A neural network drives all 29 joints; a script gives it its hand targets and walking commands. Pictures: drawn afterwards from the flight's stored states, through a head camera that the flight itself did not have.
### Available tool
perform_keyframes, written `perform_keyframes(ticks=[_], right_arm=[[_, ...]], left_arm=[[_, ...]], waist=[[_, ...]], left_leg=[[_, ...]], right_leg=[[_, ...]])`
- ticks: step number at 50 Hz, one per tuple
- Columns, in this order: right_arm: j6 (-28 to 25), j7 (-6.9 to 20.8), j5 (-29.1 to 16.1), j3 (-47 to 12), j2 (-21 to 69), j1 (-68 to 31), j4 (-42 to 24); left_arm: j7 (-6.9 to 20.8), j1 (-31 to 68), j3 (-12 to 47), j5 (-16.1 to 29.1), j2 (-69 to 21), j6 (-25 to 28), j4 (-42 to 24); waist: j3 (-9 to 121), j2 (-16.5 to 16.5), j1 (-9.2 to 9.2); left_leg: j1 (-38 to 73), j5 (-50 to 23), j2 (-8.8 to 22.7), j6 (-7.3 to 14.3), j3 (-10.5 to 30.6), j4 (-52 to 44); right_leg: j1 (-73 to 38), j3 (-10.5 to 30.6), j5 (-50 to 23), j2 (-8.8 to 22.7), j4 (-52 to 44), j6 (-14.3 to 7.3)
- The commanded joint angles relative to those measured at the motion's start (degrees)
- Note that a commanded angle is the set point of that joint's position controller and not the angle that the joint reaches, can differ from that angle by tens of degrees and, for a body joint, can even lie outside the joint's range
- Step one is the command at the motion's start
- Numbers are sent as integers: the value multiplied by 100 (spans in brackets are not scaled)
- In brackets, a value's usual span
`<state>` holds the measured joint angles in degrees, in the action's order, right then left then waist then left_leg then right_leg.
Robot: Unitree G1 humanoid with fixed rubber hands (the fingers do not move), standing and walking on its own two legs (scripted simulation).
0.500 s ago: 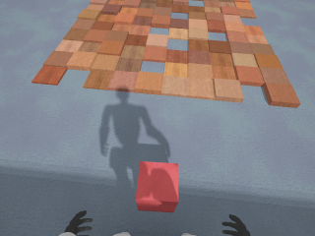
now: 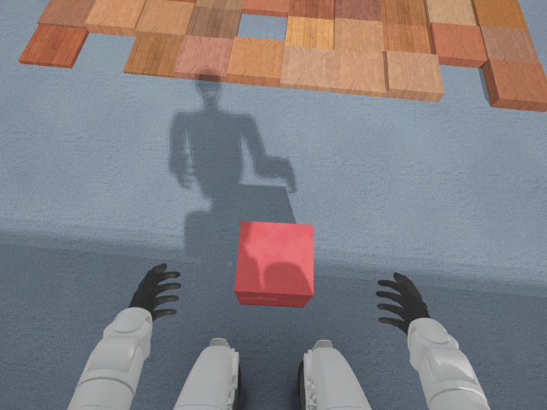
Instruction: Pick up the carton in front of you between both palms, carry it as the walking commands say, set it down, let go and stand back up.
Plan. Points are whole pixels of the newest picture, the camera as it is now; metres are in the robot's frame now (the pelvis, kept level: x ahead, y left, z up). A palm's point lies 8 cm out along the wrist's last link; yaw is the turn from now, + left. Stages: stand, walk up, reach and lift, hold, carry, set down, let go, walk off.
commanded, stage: reach and lift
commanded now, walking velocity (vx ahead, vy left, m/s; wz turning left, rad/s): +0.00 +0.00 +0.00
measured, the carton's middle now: (274, 267) +0.44 -0.01 -0.57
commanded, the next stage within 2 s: none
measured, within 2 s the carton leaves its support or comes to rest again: neither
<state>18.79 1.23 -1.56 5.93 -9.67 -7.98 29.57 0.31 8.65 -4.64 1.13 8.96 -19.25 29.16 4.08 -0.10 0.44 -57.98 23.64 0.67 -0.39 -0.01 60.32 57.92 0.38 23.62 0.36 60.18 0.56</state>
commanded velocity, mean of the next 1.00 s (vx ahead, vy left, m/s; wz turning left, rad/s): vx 0.00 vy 0.00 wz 0.00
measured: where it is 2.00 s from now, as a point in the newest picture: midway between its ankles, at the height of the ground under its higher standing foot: outside the picture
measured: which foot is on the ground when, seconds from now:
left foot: down 0.00-1.00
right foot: down 0.00-1.00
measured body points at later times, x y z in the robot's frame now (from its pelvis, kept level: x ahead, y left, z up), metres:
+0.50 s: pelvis -0.04 +0.00 -0.05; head +0.23 +0.00 +0.30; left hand +0.47 +0.19 -0.14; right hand +0.45 -0.21 -0.14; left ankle +0.04 +0.12 -0.66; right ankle +0.04 -0.12 -0.66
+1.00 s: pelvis -0.04 +0.00 -0.18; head +0.30 +0.00 +0.11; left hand +0.46 +0.19 -0.35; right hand +0.45 -0.21 -0.35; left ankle +0.04 +0.13 -0.66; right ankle +0.04 -0.13 -0.66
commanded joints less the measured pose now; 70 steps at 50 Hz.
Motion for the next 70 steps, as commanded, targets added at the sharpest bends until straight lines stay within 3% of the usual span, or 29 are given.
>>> perform_keyframes(ticks=[1,7,14,21,26,30,37,41,46,52,61,66,70], right_arm=[[188,-61,-140,113,-407,-1346,-335],[170,-195,39,529,-464,-2886,339],[-449,-401,45,897,-698,-4808,966],[-1014,-490,-100,967,-942,-6133,1521],[-1284,-428,-3,1064,-981,-6202,1555],[-1527,-313,195,1258,-794,-6008,1605],[-1770,-257,430,1492,-546,-5666,1852],[-1845,-332,297,1407,-613,-5571,1917],[-1911,-498,-188,1003,-993,-5856,1556],[-1762,-665,-728,576,-1314,-6549,1353],[-1626,-817,-1012,316,-1588,-7741,2307],[-1771,-799,-1048,200,-1652,-8134,2950],[-1923,-811,-1166,49,-1752,-8385,3030]], left_arm=[[-48,1321,-133,129,384,-182,-316],[-114,2995,-529,-25,502,-155,383],[-267,4948,-832,-35,804,443,1139],[-312,6298,-960,86,1152,1019,1765],[-242,6396,-1091,-45,1188,1299,1855],[-129,6195,-1299,-251,1009,1543,1864],[-117,5808,-1484,-512,700,1746,2014],[-212,5720,-1367,-390,735,1811,2020],[-402,6029,-922,117,1087,1881,1596],[-570,6723,-451,679,1393,1728,1435],[-698,7894,-205,1023,1726,1605,2420],[-667,8262,-94,1084,1806,1763,3042],[-679,8503,19,1189,1925,1917,3104]], waist=[[2167,42,-14],[2376,-24,45],[3459,-53,75],[4667,-46,85],[5670,-72,113],[5470,-71,122],[5076,-73,80],[5216,-77,63],[6168,-131,77],[6476,-129,70],[5268,-71,93],[4612,-90,95],[4789,-89,62]], left_leg=[[1092,-491,-231,-10,-146,-634],[719,-302,-288,-78,-131,-459],[299,-447,-375,-137,-198,-154],[-65,-869,-431,-131,-173,36],[188,-1800,-466,-133,-146,57],[-197,-2455,-449,-124,-45,181],[-1606,-2601,-412,-164,-6,1067],[-2296,-2560,-432,-176,-15,1843],[-2346,-2771,-439,-213,-41,2866],[-2608,-1819,-405,-256,-166,3761],[-3618,-18,-210,-209,-227,4523],[-3971,-25,-137,-196,-130,4945],[-3900,-475,-128,-208,-98,5284]], right_leg=[[-886,-195,-517,-231,-662,6],[-467,-219,-363,-265,-466,75],[-66,-284,-488,-362,-168,172],[195,-265,-928,-391,17,198],[12,-257,-1875,-415,33,183],[475,-170,-2482,-395,144,176],[1815,-107,-2632,-387,1023,246],[2475,-88,-2580,-406,1796,275],[2734,-175,-2732,-424,2817,308],[3098,-348,-1796,-375,3728,315],[3743,-348,-113,-172,4505,250],[4069,-235,-104,-106,4934,216],[3945,-182,-559,-102,5264,208]])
